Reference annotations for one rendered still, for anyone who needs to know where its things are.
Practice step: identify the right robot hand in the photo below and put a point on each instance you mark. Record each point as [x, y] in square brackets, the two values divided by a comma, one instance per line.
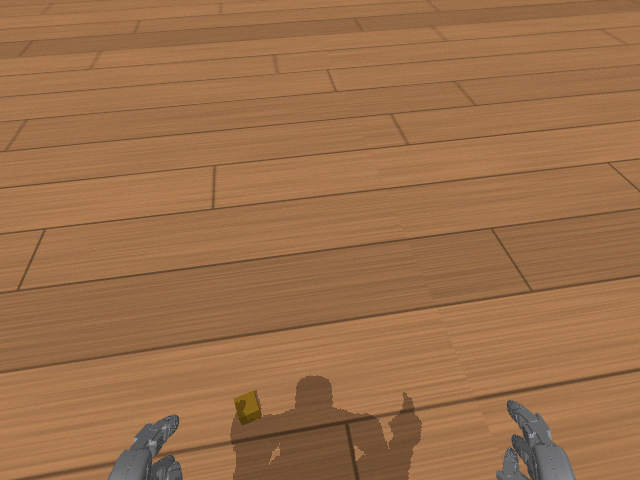
[544, 460]

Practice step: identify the cube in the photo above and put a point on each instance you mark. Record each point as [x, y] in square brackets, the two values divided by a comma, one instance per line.
[247, 408]

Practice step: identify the left robot hand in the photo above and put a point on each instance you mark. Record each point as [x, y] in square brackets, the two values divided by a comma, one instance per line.
[136, 463]

